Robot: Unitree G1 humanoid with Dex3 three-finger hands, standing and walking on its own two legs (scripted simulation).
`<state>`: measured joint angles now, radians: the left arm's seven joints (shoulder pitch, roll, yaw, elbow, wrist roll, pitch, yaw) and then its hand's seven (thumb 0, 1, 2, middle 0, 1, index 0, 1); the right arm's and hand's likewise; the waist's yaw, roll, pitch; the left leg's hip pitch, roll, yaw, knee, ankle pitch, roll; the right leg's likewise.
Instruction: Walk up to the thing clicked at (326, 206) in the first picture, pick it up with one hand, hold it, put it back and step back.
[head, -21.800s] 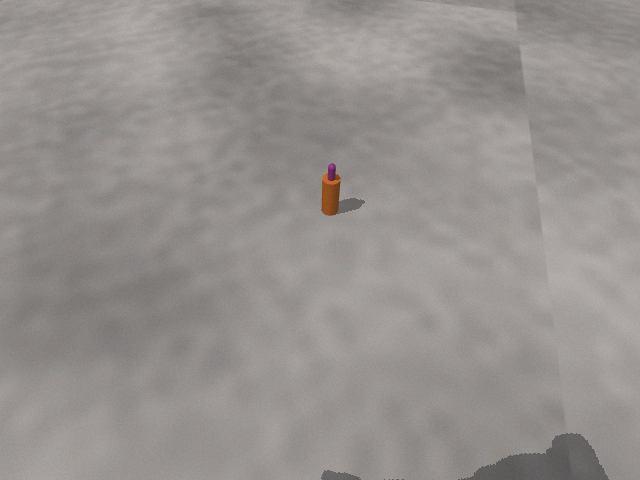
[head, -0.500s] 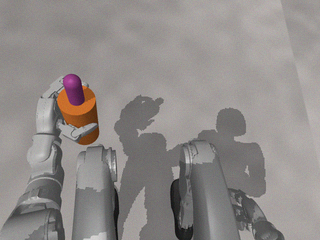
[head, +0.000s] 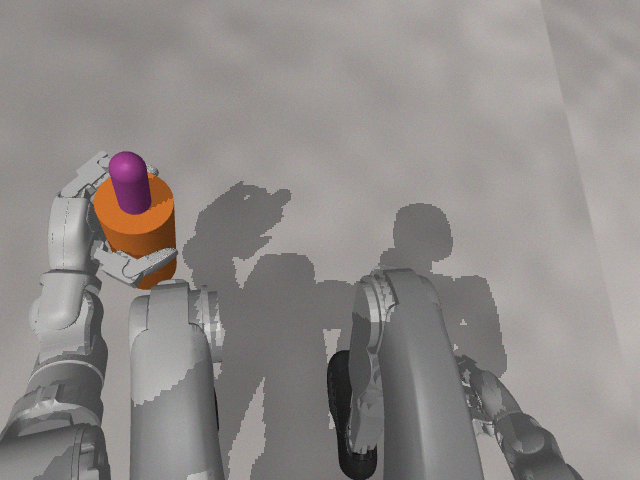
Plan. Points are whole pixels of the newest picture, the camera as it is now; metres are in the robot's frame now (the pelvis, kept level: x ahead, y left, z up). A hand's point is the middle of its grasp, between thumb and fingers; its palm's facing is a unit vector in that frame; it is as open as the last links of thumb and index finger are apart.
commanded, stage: lower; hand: left
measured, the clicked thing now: (140, 225) +0.40 +0.19 -0.06
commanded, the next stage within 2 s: loosen in 1.60 s
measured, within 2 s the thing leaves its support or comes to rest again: neither
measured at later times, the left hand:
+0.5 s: hand (146, 235) +0.40 +0.20 -0.12, palm faces -0.03 -1.00 -0.01, open 10.9 cm
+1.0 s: hand (151, 242) +0.40 +0.20 -0.15, palm faces -0.02 -1.00 +0.00, open 10.9 cm
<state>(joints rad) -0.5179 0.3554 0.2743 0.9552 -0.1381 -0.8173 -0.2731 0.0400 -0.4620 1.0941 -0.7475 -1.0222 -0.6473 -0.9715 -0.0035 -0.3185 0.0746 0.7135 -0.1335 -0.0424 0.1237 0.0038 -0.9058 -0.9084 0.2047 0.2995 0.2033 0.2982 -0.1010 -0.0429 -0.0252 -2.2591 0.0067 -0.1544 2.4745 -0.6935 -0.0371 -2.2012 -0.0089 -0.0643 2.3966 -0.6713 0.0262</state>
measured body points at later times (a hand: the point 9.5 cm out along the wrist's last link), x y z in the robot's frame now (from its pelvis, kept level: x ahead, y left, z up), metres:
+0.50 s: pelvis -0.01 +0.00 -0.02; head +0.21 +0.10 +0.36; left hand +0.40 +0.25 -0.12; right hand +0.14 -0.27 -0.11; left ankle +0.08 +0.13 -0.28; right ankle +0.11 -0.13 -0.28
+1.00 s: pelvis -0.01 +0.01 -0.03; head +0.20 +0.14 +0.34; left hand +0.40 +0.25 -0.15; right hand +0.14 -0.26 -0.09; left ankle +0.08 +0.13 -0.28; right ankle +0.11 -0.12 -0.28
